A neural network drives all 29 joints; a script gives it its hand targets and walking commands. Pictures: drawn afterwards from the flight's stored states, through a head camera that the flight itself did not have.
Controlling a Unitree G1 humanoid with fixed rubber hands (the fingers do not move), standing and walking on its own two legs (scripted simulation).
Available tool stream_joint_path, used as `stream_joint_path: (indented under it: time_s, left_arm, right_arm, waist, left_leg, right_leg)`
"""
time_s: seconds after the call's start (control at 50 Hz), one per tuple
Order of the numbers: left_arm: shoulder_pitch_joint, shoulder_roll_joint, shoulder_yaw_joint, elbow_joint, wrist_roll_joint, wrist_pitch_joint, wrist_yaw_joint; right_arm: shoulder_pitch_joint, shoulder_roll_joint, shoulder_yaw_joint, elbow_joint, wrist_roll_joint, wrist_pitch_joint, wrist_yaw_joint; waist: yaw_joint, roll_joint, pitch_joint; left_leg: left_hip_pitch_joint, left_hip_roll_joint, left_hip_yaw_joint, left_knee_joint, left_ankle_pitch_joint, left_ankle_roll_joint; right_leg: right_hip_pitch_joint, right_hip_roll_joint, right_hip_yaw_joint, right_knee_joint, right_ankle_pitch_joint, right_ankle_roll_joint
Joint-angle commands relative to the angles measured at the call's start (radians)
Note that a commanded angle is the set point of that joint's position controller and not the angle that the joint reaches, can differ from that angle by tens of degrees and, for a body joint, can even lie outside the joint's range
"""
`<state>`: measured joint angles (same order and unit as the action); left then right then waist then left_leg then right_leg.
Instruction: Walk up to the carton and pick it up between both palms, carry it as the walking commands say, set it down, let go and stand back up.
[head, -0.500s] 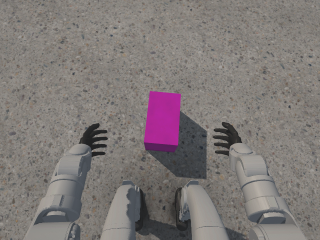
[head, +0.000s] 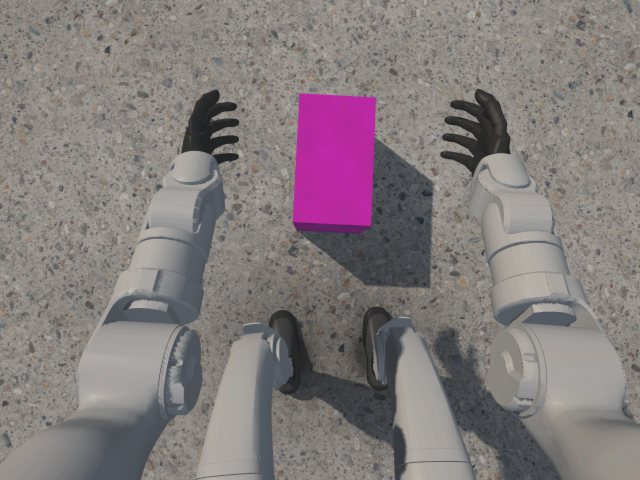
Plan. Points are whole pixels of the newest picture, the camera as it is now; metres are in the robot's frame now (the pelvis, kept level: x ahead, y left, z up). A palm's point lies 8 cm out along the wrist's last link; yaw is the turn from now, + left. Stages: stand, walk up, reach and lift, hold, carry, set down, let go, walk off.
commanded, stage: reach and lift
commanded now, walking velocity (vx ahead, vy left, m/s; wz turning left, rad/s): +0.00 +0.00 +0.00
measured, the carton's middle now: (332, 170) +0.57 -0.04 -0.56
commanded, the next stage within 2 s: none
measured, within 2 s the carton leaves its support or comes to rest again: neither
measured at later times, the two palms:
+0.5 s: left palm (231, 120) +0.55 +0.12 -0.19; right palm (458, 129) +0.52 -0.20 -0.18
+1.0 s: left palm (238, 143) +0.55 +0.13 -0.31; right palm (423, 153) +0.53 -0.19 -0.31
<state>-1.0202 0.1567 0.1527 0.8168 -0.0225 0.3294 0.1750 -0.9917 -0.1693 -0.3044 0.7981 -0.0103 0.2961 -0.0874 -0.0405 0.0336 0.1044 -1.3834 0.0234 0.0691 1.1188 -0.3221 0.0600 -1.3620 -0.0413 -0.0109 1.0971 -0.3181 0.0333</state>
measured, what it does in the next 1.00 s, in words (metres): lowers itself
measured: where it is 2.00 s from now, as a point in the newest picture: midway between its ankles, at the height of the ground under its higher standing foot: (330, 364)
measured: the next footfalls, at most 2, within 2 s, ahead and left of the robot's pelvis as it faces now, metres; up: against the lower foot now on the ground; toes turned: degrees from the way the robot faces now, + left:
none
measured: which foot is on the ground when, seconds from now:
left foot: down 0.00-1.00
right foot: down 0.00-1.00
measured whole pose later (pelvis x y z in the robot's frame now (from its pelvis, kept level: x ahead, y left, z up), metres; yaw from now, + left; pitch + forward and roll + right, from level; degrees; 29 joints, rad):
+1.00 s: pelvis -0.04 -0.01 -0.16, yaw -1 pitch +32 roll -1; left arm -1.62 0.38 0.15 0.96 -0.13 0.27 0.14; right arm -1.53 -0.26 -0.20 0.80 0.11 0.29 -0.23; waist -0.02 0.02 0.53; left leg -1.86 -0.04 -0.05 1.77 -0.48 -0.02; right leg -1.85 0.03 0.04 1.76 -0.47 0.05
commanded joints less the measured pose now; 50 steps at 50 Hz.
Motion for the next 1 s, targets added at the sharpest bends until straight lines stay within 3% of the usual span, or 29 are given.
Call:
stream_joint_path:
  time_s: [0.0,0.04,0.06,0.08,0.1,0.14,0.2,0.22,0.24,0.26,0.36,0.4,0.48,0.5,0.54,0.56,0.58,0.6,0.62,0.64,0.66,0.68,0.72,0.74,0.8,0.84,0.88,0.92,0.98]
  left_arm:
    - [-0.402,0.116,0.014,-0.239,0.005,-0.102,0.007]
    - [-0.415,0.120,0.020,-0.198,0.025,-0.112,0.003]
    - [-0.424,0.070,-0.014,-0.183,0.021,-0.118,0.002]
    - [-0.453,0.079,-0.002,-0.173,0.044,-0.120,-0.008]
    - [-0.448,0.080,0.010,-0.102,0.038,-0.117,-0.023]
    - [-0.502,0.145,0.052,-0.161,0.042,-0.134,-0.030]
    - [-0.598,0.215,0.069,-0.178,0.065,-0.138,-0.030]
    - [-0.570,0.169,0.064,-0.140,0.079,-0.131,-0.048]
    - [-0.597,0.191,0.074,-0.189,0.068,-0.130,-0.056]
    - [-0.529,0.156,0.074,-0.090,0.098,-0.118,-0.070]
    - [-0.479,0.186,0.058,-0.263,0.005,-0.137,-0.092]
    - [-0.562,0.238,0.091,-0.330,0.017,-0.137,-0.091]
    - [-0.657,0.304,0.142,-0.307,0.025,-0.172,-0.102]
    - [-0.658,0.320,0.157,-0.306,0.039,-0.189,-0.095]
    - [-0.710,0.300,0.134,-0.285,0.010,-0.188,-0.098]
    - [-0.729,0.316,0.137,-0.222,0.029,-0.177,-0.100]
    - [-0.700,0.286,0.119,-0.252,0.024,-0.163,-0.093]
    - [-0.729,0.317,0.116,-0.183,0.040,-0.159,-0.089]
    - [-0.735,0.262,0.088,-0.123,0.025,-0.145,-0.093]
    - [-0.682,0.269,0.121,-0.024,0.051,-0.141,-0.099]
    - [-0.674,0.253,0.122,0.017,0.046,-0.138,-0.104]
    - [-0.735,0.286,0.161,-0.001,0.032,-0.162,-0.111]
    - [-0.750,0.262,0.126,0.021,0.016,-0.169,-0.102]
    - [-0.803,0.293,0.151,-0.024,0.012,-0.181,-0.097]
    - [-0.922,0.351,0.109,-0.046,-0.012,-0.153,-0.080]
    - [-0.983,0.387,0.076,-0.068,-0.034,-0.130,-0.054]
    - [-0.998,0.361,0.026,0.108,-0.069,-0.090,-0.059]
    - [-1.024,0.382,0.021,-0.088,-0.108,-0.092,-0.045]
    - [-1.036,0.348,-0.069,-0.045,-0.147,-0.081,-0.017]
  right_arm:
    - [-0.325,-0.167,-0.033,-0.205,0.009,-0.111,0.003]
    - [-0.319,-0.124,-0.005,-0.166,0.031,-0.114,0.008]
    - [-0.326,-0.117,-0.018,-0.143,0.023,-0.126,0.016]
    - [-0.304,-0.079,0.000,-0.094,0.045,-0.124,0.015]
    - [-0.330,-0.099,-0.020,-0.094,0.017,-0.126,0.018]
    - [-0.461,-0.184,-0.081,-0.305,-0.018,-0.156,-0.003]
    - [-0.478,-0.139,-0.006,-0.242,0.038,-0.135,-0.009]
    - [-0.428,-0.103,0.021,-0.172,0.034,-0.126,-0.005]
    - [-0.387,-0.100,-0.003,-0.165,0.002,-0.113,-0.010]
    - [-0.409,-0.102,-0.006,-0.173,0.019,-0.115,-0.008]
    - [-0.425,-0.070,0.033,-0.427,0.047,-0.126,-0.049]
    - [-0.495,-0.067,0.056,-0.505,0.073,-0.105,-0.065]
    - [-0.580,-0.053,0.057,-0.527,0.024,-0.108,-0.102]
    - [-0.521,-0.020,0.054,-0.412,0.007,-0.107,-0.114]
    - [-0.569,-0.051,0.047,-0.400,-0.004,-0.110,-0.129]
    - [-0.612,-0.052,0.052,-0.374,0.045,-0.099,-0.132]
    - [-0.574,-0.054,0.044,-0.379,0.054,-0.092,-0.133]
    - [-0.593,-0.065,0.049,-0.294,0.057,-0.082,-0.131]
    - [-0.580,-0.047,0.026,-0.254,0.049,-0.084,-0.131]
    - [-0.592,-0.042,0.046,-0.201,0.047,-0.077,-0.123]
    - [-0.596,-0.062,0.009,-0.181,0.028,-0.084,-0.124]
    - [-0.632,-0.017,0.058,-0.199,0.023,-0.090,-0.124]
    - [-0.713,-0.064,0.021,-0.200,0.010,-0.116,-0.120]
    - [-0.749,-0.075,0.058,-0.172,0.012,-0.114,-0.117]
    - [-0.874,-0.165,0.051,-0.217,0.055,-0.094,-0.134]
    - [-0.891,-0.169,0.105,-0.158,0.111,-0.057,-0.146]
    - [-0.934,-0.220,0.097,-0.059,0.105,-0.036,-0.146]
    - [-0.980,-0.201,0.139,-0.256,0.134,-0.042,-0.152]
    - [-0.931,-0.294,0.094,-0.065,0.120,-0.047,-0.145]
  waist:
    - [-0.062,0.024,-1.358]
    - [-0.033,0.027,-1.326]
    - [-0.068,0.060,-1.324]
    - [-0.024,0.107,-1.273]
    - [-0.042,0.055,-1.214]
    - [-0.079,0.019,-1.399]
    - [-0.001,0.027,-1.451]
    - [0.000,0.024,-1.400]
    - [-0.054,0.003,-1.488]
    - [-0.003,0.050,-1.485]
    - [-0.029,-0.052,-1.915]
    - [0.009,-0.070,-2.001]
    - [0.042,-0.103,-1.893]
    - [0.032,-0.067,-1.824]
    - [-0.003,-0.060,-1.835]
    - [0.060,0.015,-1.790]
    - [0.027,0.025,-1.879]
    - [0.057,0.063,-1.732]
    - [-0.004,0.096,-1.654]
    - [0.053,0.063,-1.597]
    - [0.025,0.077,-1.513]
    - [0.040,-0.046,-1.443]
    - [-0.006,-0.028,-1.451]
    - [0.029,-0.062,-1.479]
    - [0.001,-0.008,-1.595]
    - [0.059,0.026,-1.662]
    - [0.004,0.022,-1.434]
    - [0.008,-0.034,-1.682]
    - [-0.071,0.040,-1.699]
  left_leg:
    - [0.957,-0.087,-0.170,-0.048,0.536,-0.080]
    - [0.929,-0.086,-0.175,-0.058,0.546,-0.076]
    - [0.973,-0.081,-0.178,-0.065,0.582,-0.086]
    - [0.929,-0.087,-0.176,-0.061,0.526,-0.087]
    - [0.878,-0.088,-0.174,-0.065,0.471,-0.072]
    - [0.911,-0.097,-0.153,-0.048,0.511,-0.066]
    - [0.895,-0.103,-0.128,-0.052,0.545,-0.052]
    - [0.830,-0.111,-0.115,-0.058,0.498,-0.055]
    - [0.859,-0.116,-0.115,-0.054,0.495,-0.058]
    - [0.847,-0.112,-0.103,-0.038,0.512,-0.057]
    - [0.866,-0.131,-0.093,0.013,0.752,-0.036]
    - [0.839,-0.139,-0.082,0.047,0.758,-0.031]
    - [0.420,-0.160,-0.034,0.077,0.587,-0.036]
    - [0.318,-0.161,-0.018,0.080,0.553,-0.056]
    - [0.384,-0.164,-0.032,0.130,0.531,-0.056]
    - [0.435,-0.145,-0.029,0.134,0.468,-0.053]
    - [0.575,-0.151,-0.030,0.135,0.512,-0.058]
    - [0.527,-0.139,-0.024,0.158,0.471,-0.066]
    - [0.582,-0.137,-0.045,0.163,0.468,-0.066]
    - [0.504,-0.139,-0.014,0.190,0.407,-0.068]
    - [0.414,-0.137,-0.008,0.210,0.336,-0.071]
    - [0.271,-0.138,0.001,0.245,0.273,-0.057]
    - [0.201,-0.142,0.006,0.273,0.221,-0.074]
    - [0.163,-0.143,0.009,0.303,0.195,-0.074]
    - [0.235,-0.127,0.014,0.367,0.080,-0.077]
    - [0.294,-0.135,0.023,0.379,0.036,-0.086]
    - [0.158,-0.110,0.021,0.411,-0.132,-0.087]
    - [0.251,-0.120,0.019,0.448,0.021,-0.074]
    - [0.337,-0.113,-0.008,0.495,0.062,-0.103]
  right_leg:
    - [0.229,0.151,-0.066,-0.058,0.315,-0.025]
    - [0.231,0.149,-0.046,-0.073,0.332,-0.030]
    - [0.156,0.149,-0.060,-0.069,0.335,-0.024]
    - [0.124,0.133,-0.046,-0.076,0.290,-0.023]
    - [0.113,0.139,-0.052,-0.079,0.269,-0.018]
    - [0.272,0.148,-0.055,-0.075,0.329,-0.019]
    - [0.318,0.139,-0.036,-0.062,0.366,-0.006]
    - [0.364,0.134,-0.032,-0.074,0.369,-0.001]
    - [0.439,0.142,-0.048,-0.067,0.399,0.002]
    - [0.464,0.135,-0.030,-0.055,0.425,0.001]
    - [0.825,0.144,-0.016,0.037,0.801,0.007]
    - [0.929,0.139,0.008,0.063,0.869,0.019]
    - [1.037,0.135,0.021,0.148,0.916,0.032]
    - [1.035,0.129,0.043,0.162,0.935,0.031]
    - [0.930,0.140,0.006,0.205,0.820,0.033]
    - [0.843,0.140,0.004,0.197,0.671,0.035]
    - [0.847,0.146,-0.020,0.185,0.648,0.036]
    - [0.672,0.146,-0.029,0.201,0.539,0.037]
    - [0.553,0.150,-0.047,0.191,0.492,0.040]
    - [0.528,0.140,-0.052,0.197,0.420,0.048]
    - [0.484,0.143,-0.045,0.206,0.358,0.036]
    - [0.492,0.142,-0.033,0.221,0.330,0.051]
    - [0.452,0.148,-0.060,0.294,0.310,0.051]
    - [0.477,0.143,-0.049,0.334,0.302,0.044]
    - [0.450,0.149,-0.064,0.397,0.161,0.037]
    - [0.384,0.145,-0.078,0.433,0.077,0.035]
    - [0.251,0.129,-0.098,0.445,-0.101,0.018]
    - [0.393,0.136,-0.107,0.499,0.067,0.027]
    - [0.254,0.132,-0.136,0.570,0.078,0.004]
